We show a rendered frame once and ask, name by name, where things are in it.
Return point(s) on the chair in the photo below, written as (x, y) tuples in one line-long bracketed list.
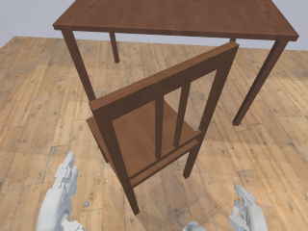
[(139, 134)]

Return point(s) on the left robot hand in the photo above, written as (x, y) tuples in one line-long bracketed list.
[(57, 200)]

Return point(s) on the table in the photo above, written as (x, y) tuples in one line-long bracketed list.
[(222, 19)]

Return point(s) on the right robot shin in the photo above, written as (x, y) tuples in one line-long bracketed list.
[(193, 223)]

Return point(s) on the right robot hand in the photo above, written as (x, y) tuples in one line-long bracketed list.
[(252, 217)]

